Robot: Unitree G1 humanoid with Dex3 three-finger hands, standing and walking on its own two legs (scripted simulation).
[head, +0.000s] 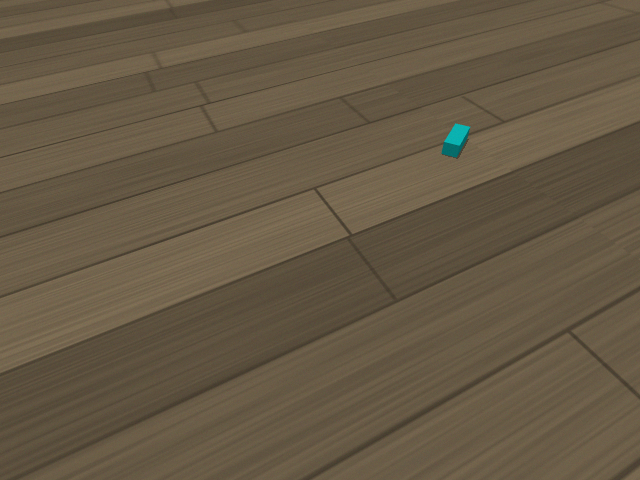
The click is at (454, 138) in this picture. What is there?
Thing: lying carton
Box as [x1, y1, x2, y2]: [441, 123, 469, 157]
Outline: 455,123 444,141 441,153 456,157 467,137 469,127
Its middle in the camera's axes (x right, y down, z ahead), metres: +0.76 -0.57 +2.15
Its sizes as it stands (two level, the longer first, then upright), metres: 0.209 0.084 0.075
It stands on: the floor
